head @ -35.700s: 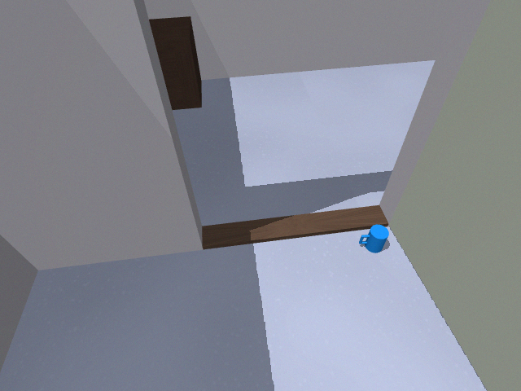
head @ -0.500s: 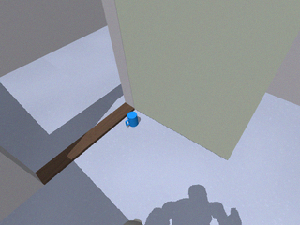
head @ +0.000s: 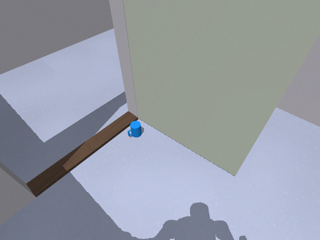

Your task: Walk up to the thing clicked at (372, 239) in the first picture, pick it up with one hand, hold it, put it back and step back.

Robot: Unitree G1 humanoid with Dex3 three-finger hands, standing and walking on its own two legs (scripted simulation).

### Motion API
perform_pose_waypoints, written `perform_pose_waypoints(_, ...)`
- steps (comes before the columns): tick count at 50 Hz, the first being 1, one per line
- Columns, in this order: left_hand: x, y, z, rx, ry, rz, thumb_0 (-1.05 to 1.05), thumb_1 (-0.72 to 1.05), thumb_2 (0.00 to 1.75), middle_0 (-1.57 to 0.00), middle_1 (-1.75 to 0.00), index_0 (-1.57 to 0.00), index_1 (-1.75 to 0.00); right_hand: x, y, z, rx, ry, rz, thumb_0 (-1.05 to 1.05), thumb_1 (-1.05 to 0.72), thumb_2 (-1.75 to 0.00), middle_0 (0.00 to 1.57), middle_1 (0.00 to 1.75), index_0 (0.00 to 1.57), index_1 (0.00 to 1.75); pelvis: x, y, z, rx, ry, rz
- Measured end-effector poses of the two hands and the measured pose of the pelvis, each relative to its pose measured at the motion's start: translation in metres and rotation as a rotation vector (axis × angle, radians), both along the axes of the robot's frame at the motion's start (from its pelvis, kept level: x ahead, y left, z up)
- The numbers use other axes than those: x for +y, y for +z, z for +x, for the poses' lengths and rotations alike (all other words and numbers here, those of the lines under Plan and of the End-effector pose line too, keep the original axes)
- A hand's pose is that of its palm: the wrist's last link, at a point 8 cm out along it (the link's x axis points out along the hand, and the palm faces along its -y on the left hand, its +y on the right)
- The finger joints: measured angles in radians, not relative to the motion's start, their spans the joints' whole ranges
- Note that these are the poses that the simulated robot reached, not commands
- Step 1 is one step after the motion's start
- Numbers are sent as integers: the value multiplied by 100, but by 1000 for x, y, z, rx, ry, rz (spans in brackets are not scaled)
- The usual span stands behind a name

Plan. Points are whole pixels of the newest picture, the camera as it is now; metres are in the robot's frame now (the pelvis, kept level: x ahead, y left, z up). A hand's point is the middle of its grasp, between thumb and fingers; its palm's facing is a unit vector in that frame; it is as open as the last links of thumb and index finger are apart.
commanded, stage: step back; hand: left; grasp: from above
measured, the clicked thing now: (134, 130) +1.03 +0.23 -0.71
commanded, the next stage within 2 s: stand in 0.48 s
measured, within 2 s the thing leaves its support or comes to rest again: neither
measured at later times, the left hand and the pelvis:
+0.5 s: hand out of the picture +0.12 +0.30 -0.15, palm faces +0.06 -0.92 -0.38, open 7.4 cm; pelvis +0.04 +0.02 +0.00, yaw +2 degrees
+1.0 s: hand out of the picture +0.11 +0.26 -0.13, palm faces +0.01 -0.94 -0.34, open 7.4 cm; pelvis +0.04 +0.01 +0.02, yaw +2 degrees
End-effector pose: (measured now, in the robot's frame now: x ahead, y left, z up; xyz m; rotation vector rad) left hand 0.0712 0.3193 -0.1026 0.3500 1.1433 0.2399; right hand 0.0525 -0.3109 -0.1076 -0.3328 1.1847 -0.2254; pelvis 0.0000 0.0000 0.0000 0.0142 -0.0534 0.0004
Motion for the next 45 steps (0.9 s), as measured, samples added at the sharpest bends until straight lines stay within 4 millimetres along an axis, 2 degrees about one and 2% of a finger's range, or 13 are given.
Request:
perform_pose_waypoints(3,-13,-1,3,-8,16,6,1,90,90,-20,-30,-21,-30,-9,-10,14,11,0,-2,1,-90,-90,21,30,21,30,-7,-4,6,-5,17,-33)
perform_pose_waypoints(8,-24,5,7,0,33,-3,1,90,90,-21,-30,-21,-30,-5,-14,36,30,31,21,1,-91,-90,20,30,20,30,-7,1,16,11,29,-11)
perform_pose_waypoints(11,-19,6,11,0,43,-1,1,90,90,-21,-30,-21,-30,1,-16,45,49,54,25,1,-91,-90,20,30,20,30,-3,2,21,22,42,-12)
perform_pose_waypoints(15,-3,1,18,4,63,3,1,90,90,-21,-30,-21,-30,13,-18,53,70,71,17,1,-91,-90,21,30,20,30,6,-2,27,27,58,-10)
perform_pose_waypoints(21,14,-6,33,19,77,-5,1,90,90,-21,-30,-21,-30,32,-11,62,68,53,22,1,-91,-90,21,30,21,30,17,0,37,21,37,-11)
perform_pose_waypoints(26,18,-6,44,16,62,-18,1,90,90,-20,-30,-21,-30,42,-3,81,24,52,25,1,-90,-90,21,30,21,30,22,4,43,17,34,-20)
perform_pose_waypoints(33,6,-3,51,32,41,-57,1,90,90,-20,-30,-21,-30,47,11,106,-45,74,29,1,-90,-90,21,30,21,30,23,14,46,10,32,-18)
perform_pose_waypoints(39,-4,1,49,38,30,-71,1,90,90,-20,-30,-21,-30,42,16,112,-63,73,32,1,-90,-90,21,30,21,30,19,19,44,5,33,-14)
perform_pose_waypoints(45,-10,5,41,56,30,-63,1,90,90,-20,-30,-21,-30,34,15,102,-42,61,40,1,-90,-90,21,30,21,30,13,21,41,5,35,-12)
